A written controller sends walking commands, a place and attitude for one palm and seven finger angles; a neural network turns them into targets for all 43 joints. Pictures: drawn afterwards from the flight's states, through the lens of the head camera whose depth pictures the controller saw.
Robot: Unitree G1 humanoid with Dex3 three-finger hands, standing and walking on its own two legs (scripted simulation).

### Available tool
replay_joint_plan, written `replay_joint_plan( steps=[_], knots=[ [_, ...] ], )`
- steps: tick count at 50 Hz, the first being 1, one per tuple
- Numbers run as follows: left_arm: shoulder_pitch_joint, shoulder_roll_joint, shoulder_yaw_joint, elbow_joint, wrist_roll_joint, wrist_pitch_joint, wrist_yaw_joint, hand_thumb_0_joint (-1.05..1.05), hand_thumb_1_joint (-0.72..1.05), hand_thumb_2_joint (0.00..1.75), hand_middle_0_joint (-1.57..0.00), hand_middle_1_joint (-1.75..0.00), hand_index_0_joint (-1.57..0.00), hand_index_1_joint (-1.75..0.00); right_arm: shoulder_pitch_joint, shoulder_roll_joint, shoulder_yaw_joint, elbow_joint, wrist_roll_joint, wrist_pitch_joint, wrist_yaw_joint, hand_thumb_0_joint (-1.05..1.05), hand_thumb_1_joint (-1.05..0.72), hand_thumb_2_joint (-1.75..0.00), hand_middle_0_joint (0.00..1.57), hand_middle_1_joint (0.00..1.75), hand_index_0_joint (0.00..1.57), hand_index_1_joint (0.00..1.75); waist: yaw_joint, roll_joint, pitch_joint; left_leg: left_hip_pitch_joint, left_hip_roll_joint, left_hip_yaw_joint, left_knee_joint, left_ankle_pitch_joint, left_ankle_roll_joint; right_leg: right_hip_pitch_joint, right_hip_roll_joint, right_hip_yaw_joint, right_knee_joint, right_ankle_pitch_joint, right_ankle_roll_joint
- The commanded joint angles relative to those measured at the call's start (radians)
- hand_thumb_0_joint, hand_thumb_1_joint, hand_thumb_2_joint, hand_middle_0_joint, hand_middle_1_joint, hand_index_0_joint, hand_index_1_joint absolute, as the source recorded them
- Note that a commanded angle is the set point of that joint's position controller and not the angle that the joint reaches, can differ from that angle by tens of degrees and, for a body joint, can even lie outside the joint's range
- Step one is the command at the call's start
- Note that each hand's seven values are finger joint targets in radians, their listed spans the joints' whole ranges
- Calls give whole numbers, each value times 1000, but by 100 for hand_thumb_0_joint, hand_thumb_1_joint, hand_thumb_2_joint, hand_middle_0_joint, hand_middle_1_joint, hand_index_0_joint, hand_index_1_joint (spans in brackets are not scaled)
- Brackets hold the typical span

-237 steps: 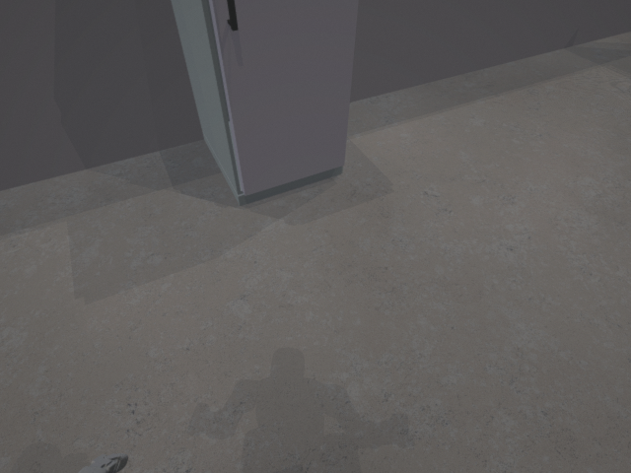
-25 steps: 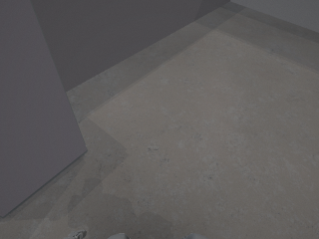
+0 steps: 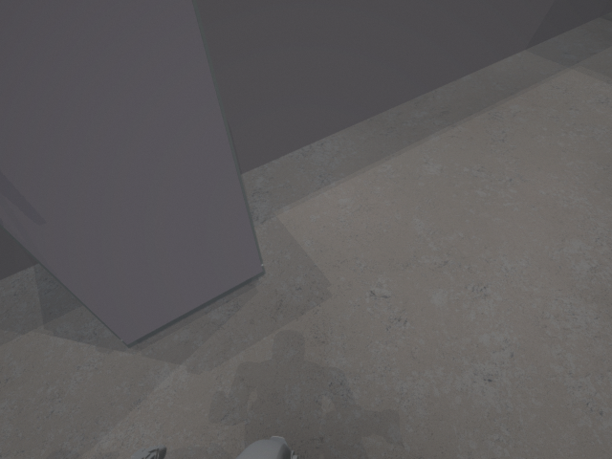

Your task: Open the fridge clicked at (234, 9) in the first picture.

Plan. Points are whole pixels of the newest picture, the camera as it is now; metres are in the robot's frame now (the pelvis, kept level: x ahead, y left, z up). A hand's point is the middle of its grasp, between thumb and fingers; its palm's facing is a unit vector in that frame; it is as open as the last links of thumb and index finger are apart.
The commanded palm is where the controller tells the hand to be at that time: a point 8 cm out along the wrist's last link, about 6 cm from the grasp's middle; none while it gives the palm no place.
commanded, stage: turn to face it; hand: left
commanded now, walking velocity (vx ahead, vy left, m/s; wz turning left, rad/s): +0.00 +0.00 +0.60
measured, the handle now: out of the picture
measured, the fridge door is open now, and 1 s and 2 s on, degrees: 0 0 0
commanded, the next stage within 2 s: take the last steps up to it in 0.86 s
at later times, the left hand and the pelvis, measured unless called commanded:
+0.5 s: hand out of the picture -0.08 +0.25 -0.18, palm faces +0.36 -0.90 -0.26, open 7.4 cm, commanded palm none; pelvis -0.03 +0.03 +0.00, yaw +18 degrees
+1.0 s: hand out of the picture -0.04 +0.19 -0.14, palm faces +0.48 -0.84 -0.27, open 7.4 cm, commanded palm none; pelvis -0.03 -0.01 +0.01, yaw +29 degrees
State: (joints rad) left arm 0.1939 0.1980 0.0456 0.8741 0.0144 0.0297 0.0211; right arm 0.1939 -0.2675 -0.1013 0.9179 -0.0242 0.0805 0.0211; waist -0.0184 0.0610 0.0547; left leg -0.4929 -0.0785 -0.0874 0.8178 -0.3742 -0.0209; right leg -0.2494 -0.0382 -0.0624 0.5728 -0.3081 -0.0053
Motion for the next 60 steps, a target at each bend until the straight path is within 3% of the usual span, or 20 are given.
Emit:
replay_joint_plan(
  steps=[1, 11, 15, 17, 18, 19, 20, 22, 24, 26, 33, 39, 40, 41, 42, 43, 45, 47, 55, 60],
  knots=[
    [-84, 180, 38, -100, 5, -33, 13, 0, 90, 90, -20, -30, -20, -30, -12, -82, -23, -75, -4, -16, 13, 0, -90, -90, 20, 30, 20, 30, -32, -204, 41, -96, 90, 42, 420, 20, -32, -62, -278, 157, -316, 82, -89],
    [121, 234, 50, -24, 15, -31, 10, 0, 90, 90, -20, -30, -20, -30, -161, -50, 11, -91, 9, -21, 15, 0, -90, -90, 20, 30, 20, 30, 77, -255, -46, -20, 113, 152, 87, -79, -61, 187, -331, 36, -217, 412, -121],
    [111, 258, 63, -11, 18, -23, 8, 0, 90, 90, -20, -30, -20, -30, -128, -48, 20, -89, 16, -37, 8, 0, -90, -90, 20, 30, 20, 30, 71, -301, -95, 105, 103, 194, -107, -88, -35, 193, -355, -3, -141, 501, -111],
    [95, 253, 66, -8, 9, -17, 3, 0, 90, 90, -20, -30, -20, -30, -67, -64, 17, -76, 14, -48, 5, 0, -90, -90, 20, 30, 20, 30, 35, -263, -124, 242, 94, 208, -310, 64, -19, 142, -326, -71, -46, 459, -51],
    [87, 232, 65, -10, 1, -12, 0, 0, 90, 90, -20, -30, -20, -30, -14, -109, 7, -63, 12, -57, 6, 0, -90, -90, 20, 30, 20, 30, 0, -146, -159, 404, 138, 152, -448, 205, 1, 35, -298, -111, 92, 369, -1],
    [84, 170, 57, -53, -6, -9, -8, 0, 90, 90, -20, -30, -20, -30, 34, -227, -22, -65, 3, -66, 0, 0, -90, -90, 20, 30, 20, 30, -31, 166, -187, 590, 393, -176, -468, 534, 111, -258, -167, -152, 307, -60, 84],
    [4, 143, 35, -92, 3, -5, -7, 0, 90, 90, -20, -30, -20, -30, 102, -282, -32, -43, 10, -58, -6, 0, -90, -90, 20, 30, 20, 30, -69, 227, -168, 567, 523, -261, -448, 819, 224, -366, -115, -74, 454, -363, 98],
    [-55, 148, 43, -69, 0, 8, 2, 0, 90, 90, -20, -30, -20, -30, 69, -220, -18, -33, 7, -62, -31, 0, -90, -90, 20, 30, 20, 30, -55, 194, -123, 467, 428, -186, -438, 772, 210, -367, -109, 34, 576, -249, 94],
    [-8, 151, 46, -33, -1, 4, -10, 0, 90, 90, -20, -30, -20, -30, -38, -169, 0, -63, 5, -67, -32, 0, -90, -90, 20, 30, 20, 30, -1, 117, -95, 411, 345, -83, -444, 697, 179, -331, -104, 35, 589, -136, 102],
    [12, 150, 45, -19, 0, 6, -11, 0, 90, 90, -20, -30, -20, -30, -50, -154, 7, -69, 6, -71, -31, 0, -90, -90, 20, 30, 20, 30, 10, 83, -78, 386, 306, -55, -458, 673, 167, -292, -86, 29, 554, -95, 105],
    [-56, 129, 30, -47, -4, 3, -4, 0, 90, 90, -20, -30, -20, -30, 17, -151, 3, -48, 1, -66, -32, 0, -90, -90, 20, 30, 20, 30, -21, 79, -91, 433, 315, -153, -447, 671, 203, -235, -41, 34, 335, -141, 104],
    [51, 120, 25, -19, -10, -19, 5, 0, 90, 90, -20, -30, -20, -30, -28, -134, 2, -51, 5, -59, -30, 0, -90, -90, 20, 30, 20, 30, 38, 74, -115, 301, 261, -181, -356, 597, 152, 51, 2, 13, -75, 50, 74],
    [85, 146, 30, -11, -6, -31, 9, 0, 90, 90, -20, -30, -20, -30, -21, -105, 6, -48, 13, -62, -26, 0, -90, -90, 20, 30, 20, 30, 53, 4, -128, 225, 213, -147, -291, 456, 101, 167, -43, 48, -207, 167, 66],
    [104, 225, 42, -3, 10, -45, 17, 0, 90, 90, -20, -30, -20, -30, 9, -42, 16, -56, 22, -65, -20, 0, -90, -90, 20, 30, 20, 30, 49, -229, -152, 55, 95, -11, -119, 162, 25, 304, -262, 258, -251, 342, -2],
    [99, 274, 44, -14, 12, -43, 14, 0, 90, 90, -20, -30, -20, -30, 1, -31, 16, -76, 20, -57, -21, 0, -90, -90, 20, 30, 20, 30, 55, -323, -128, -6, 26, 37, 58, -222, -4, 228, -433, 361, -254, 464, -118],
    [94, 246, 50, -16, 4, -43, 19, 0, 90, 90, -20, -30, -20, -30, -12, -63, 7, -67, 9, -34, -26, 0, -90, -90, 20, 30, 20, 30, 62, -373, -126, 18, 59, -13, 192, -232, -2, 133, -417, 359, -274, 450, -146],
    [9, 185, 32, -29, 2, -40, 16, 0, 90, 90, -20, -30, -20, -30, -8, -56, 3, -17, 7, -26, -16, 0, -90, -90, 20, 30, 20, 30, 20, -206, -32, -15, 76, 3, 351, -103, -14, 74, -307, 242, -265, 377, -135],
    [-10, 161, 25, -31, 1, -46, 13, 0, 90, 90, -20, -30, -20, -30, 25, -41, 8, 11, 6, -21, -10, 0, -90, -90, 20, 30, 20, 30, 5, -210, -20, -15, 90, 26, 381, -20, -30, 68, -259, 136, -263, 369, -108],
    [161, 164, 37, 66, 14, -70, 4, 0, 90, 90, -20, -30, -20, -30, -69, -18, 23, 12, -4, -44, 6, 0, -90, -90, 20, 30, 20, 30, 83, -195, 11, -55, 151, 100, 147, -2, -37, 167, -305, 186, -384, -52, -124],
    [203, 183, 36, 127, 22, -74, -5, 0, 90, 90, -20, -30, -20, -30, -84, 12, 40, 6, 4, -70, 13, 0, -90, -90, 20, 30, 20, 30, 89, -226, -5, 57, 139, 156, -94, -42, -7, 159, -308, 155, -387, -72, -134]
  ],
)
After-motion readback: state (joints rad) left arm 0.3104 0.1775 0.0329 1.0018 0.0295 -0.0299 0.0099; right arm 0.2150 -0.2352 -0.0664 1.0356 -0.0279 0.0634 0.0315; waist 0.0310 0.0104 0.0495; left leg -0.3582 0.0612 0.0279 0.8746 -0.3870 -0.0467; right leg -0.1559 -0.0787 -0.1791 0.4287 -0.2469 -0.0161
